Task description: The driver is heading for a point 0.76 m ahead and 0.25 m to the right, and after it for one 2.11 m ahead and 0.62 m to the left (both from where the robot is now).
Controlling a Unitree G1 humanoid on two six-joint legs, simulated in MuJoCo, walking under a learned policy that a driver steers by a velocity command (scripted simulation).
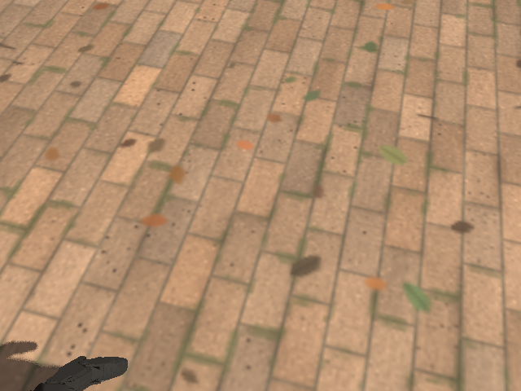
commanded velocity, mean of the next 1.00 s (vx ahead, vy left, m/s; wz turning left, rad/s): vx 0.30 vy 0.00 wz -0.63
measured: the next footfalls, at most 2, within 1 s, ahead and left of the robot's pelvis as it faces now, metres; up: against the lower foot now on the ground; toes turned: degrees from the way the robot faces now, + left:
left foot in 0.34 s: +0.50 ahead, +0.10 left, +0.00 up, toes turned -12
right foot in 0.78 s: +0.34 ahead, -0.12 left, +0.00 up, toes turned -37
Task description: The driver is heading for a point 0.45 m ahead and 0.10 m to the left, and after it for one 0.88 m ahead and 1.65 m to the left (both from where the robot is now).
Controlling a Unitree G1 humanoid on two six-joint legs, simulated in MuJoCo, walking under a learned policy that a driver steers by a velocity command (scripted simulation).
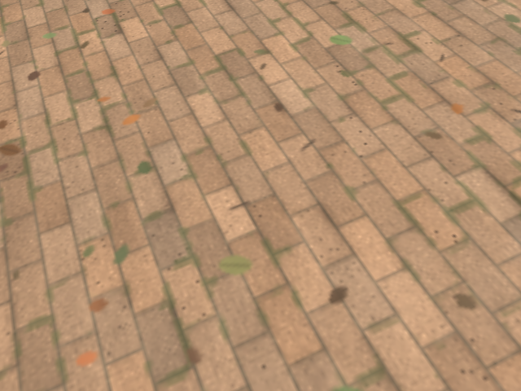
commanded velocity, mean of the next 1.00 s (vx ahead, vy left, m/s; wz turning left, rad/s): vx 0.89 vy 0.00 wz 0.21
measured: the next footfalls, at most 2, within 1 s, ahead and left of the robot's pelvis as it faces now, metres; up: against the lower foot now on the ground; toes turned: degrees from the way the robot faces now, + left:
left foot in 0.32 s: +0.24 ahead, +0.17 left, +0.00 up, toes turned -4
right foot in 0.76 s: +0.69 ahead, -0.08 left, +0.00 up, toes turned +9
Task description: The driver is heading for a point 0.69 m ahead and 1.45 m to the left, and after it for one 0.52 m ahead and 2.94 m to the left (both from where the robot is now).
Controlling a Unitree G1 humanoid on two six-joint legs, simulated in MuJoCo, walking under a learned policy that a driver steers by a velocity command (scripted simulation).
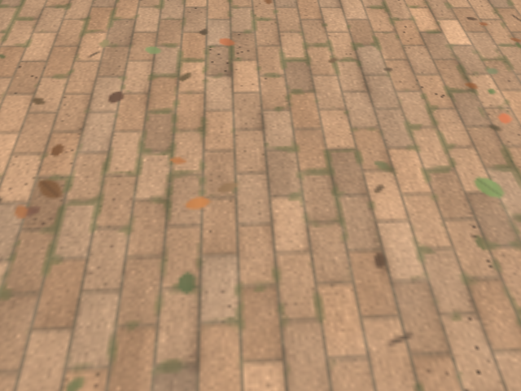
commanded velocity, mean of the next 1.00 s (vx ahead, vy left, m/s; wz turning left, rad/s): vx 1.00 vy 0.00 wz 0.97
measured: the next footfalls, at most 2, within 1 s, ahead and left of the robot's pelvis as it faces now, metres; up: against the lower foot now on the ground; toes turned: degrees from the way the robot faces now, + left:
left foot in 0.22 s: +0.39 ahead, +0.12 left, +0.00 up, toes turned +16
right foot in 0.66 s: +0.86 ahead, +0.14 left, +0.00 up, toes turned +45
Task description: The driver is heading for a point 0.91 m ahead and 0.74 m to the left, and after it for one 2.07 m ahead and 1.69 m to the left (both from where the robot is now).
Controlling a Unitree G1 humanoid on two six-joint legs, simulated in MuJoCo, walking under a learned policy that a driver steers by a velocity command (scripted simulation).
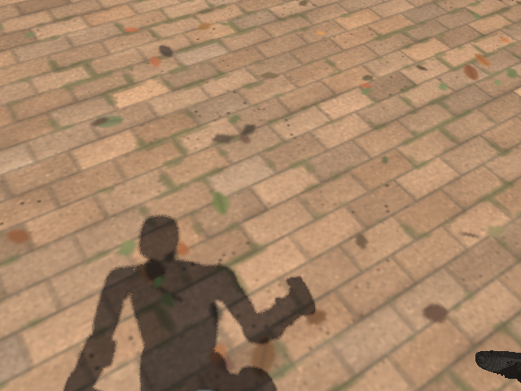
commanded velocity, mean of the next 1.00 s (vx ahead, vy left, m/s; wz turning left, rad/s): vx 1.00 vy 0.00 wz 0.82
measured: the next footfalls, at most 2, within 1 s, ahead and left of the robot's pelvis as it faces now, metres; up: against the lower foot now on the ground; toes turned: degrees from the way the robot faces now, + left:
left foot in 0.16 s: +0.33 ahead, +0.08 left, +0.00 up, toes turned +13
right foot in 0.58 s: +0.80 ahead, +0.05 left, +0.00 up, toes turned +41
